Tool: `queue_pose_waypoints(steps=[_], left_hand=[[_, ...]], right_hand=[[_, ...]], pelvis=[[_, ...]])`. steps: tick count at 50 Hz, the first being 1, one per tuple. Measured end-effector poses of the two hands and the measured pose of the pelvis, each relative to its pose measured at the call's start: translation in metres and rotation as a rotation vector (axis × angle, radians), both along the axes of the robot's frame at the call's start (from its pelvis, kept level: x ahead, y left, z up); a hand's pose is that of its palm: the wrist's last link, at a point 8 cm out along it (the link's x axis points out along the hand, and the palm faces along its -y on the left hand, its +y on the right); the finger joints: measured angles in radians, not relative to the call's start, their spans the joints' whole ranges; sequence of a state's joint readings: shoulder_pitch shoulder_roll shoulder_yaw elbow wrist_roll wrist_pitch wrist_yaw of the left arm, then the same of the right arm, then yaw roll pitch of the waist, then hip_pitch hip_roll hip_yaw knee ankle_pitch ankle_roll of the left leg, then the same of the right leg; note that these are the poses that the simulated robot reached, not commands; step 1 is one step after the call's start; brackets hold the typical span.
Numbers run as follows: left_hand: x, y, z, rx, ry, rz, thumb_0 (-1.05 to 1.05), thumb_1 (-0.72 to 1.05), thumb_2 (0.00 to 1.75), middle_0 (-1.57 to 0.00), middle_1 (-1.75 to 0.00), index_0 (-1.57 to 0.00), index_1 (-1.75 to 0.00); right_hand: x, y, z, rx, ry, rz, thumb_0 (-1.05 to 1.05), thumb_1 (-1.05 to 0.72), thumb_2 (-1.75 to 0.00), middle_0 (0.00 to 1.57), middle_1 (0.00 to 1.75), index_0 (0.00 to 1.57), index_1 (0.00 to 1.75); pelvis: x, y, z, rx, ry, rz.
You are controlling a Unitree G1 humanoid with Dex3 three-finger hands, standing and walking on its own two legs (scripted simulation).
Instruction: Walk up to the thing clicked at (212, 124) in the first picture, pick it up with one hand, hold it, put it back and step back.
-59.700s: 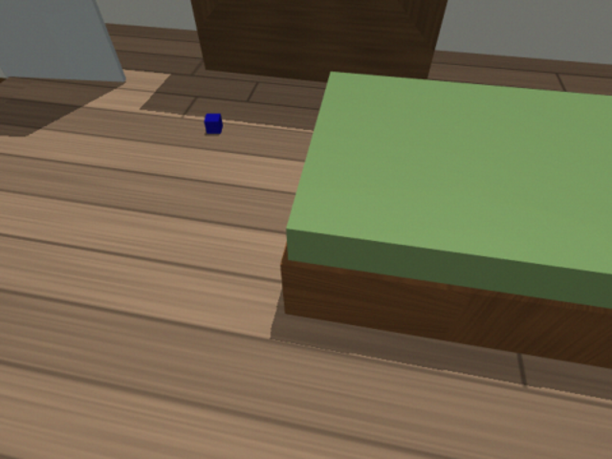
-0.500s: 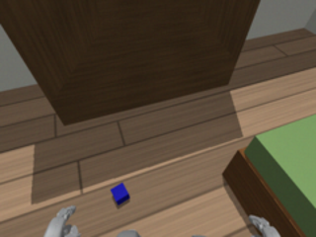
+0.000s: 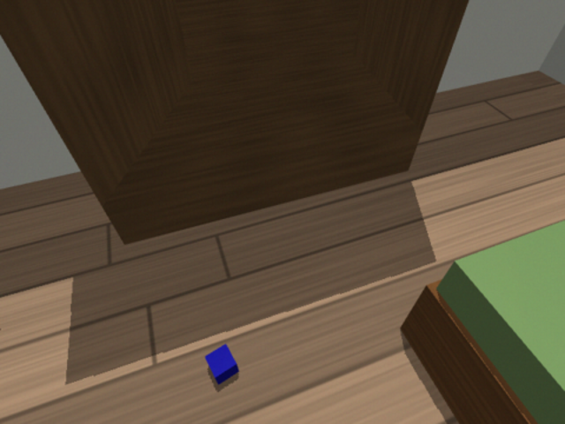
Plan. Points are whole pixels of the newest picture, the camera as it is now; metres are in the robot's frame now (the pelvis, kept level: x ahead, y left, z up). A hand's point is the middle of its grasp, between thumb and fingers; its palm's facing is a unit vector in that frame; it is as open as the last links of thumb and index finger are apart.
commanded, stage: stand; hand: left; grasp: from above
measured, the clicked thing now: (222, 364) +0.43 +0.23 -0.74
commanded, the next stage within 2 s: step back in 1.80 s
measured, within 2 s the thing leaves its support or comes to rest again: neither
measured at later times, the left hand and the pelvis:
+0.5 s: hand out of the picture +0.05 +0.24 -0.16, palm faces +0.02 -0.94 -0.34, open 7.4 cm; pelvis +0.00 -0.01 +0.00, yaw +0 degrees
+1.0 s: hand out of the picture +0.09 +0.24 -0.15, palm faces +0.02 -0.94 -0.34, open 7.4 cm; pelvis +0.01 -0.01 +0.01, yaw +0 degrees
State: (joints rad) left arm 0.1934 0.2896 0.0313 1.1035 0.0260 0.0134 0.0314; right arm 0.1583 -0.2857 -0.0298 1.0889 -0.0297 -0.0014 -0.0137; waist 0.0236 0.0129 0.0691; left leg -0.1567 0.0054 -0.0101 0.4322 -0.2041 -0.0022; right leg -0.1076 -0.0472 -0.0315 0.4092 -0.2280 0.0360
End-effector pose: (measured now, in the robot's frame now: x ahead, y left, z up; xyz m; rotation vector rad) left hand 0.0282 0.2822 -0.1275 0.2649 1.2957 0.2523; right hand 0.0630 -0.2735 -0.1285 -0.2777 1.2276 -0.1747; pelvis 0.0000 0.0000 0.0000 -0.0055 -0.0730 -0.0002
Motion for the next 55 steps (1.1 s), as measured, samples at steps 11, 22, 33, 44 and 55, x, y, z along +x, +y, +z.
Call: queue_pose_waypoints(steps=[11,22,33,44,55], left_hand=[[0.006,0.005,0.007,0.020,-0.005,-0.010,0.00,0.90,0.90,-0.20,-0.30,-0.20,-0.30],[0.016,0.001,0.008,0.016,-0.001,-0.017,0.00,0.90,0.90,-0.20,-0.30,-0.20,-0.30],[0.033,-0.004,0.008,0.006,-0.014,-0.029,0.00,0.90,0.90,-0.20,-0.30,-0.20,-0.30],[0.047,-0.003,0.011,0.013,-0.034,-0.035,0.00,0.90,0.90,-0.20,-0.30,-0.20,-0.30],[0.051,-0.003,0.013,0.013,-0.041,-0.038,0.00,0.90,0.90,-0.20,-0.30,-0.20,-0.30]], right_hand=[[-0.001,-0.008,0.002,-0.003,0.008,-0.007,0.01,-0.90,-0.90,0.20,0.30,0.20,0.30],[-0.003,-0.019,0.003,-0.016,0.037,-0.009,0.01,-0.90,-0.90,0.20,0.30,0.20,0.30],[0.005,-0.023,0.005,-0.019,0.035,-0.008,0.01,-0.90,-0.90,0.20,0.30,0.20,0.30],[0.016,-0.026,0.006,-0.019,0.020,-0.004,0.01,-0.90,-0.90,0.20,0.30,0.20,0.30],[0.019,-0.029,0.008,-0.021,0.011,-0.004,0.01,-0.90,-0.90,0.20,0.30,0.20,0.30]], pelvis=[[-0.002,-0.003,0.003,0.001,0.000,0.000],[0.001,-0.007,0.004,0.001,0.010,0.000],[0.007,-0.010,0.005,0.001,0.018,-0.004],[0.012,-0.012,0.005,0.001,0.021,-0.007],[0.014,-0.013,0.006,0.002,0.022,-0.008]])
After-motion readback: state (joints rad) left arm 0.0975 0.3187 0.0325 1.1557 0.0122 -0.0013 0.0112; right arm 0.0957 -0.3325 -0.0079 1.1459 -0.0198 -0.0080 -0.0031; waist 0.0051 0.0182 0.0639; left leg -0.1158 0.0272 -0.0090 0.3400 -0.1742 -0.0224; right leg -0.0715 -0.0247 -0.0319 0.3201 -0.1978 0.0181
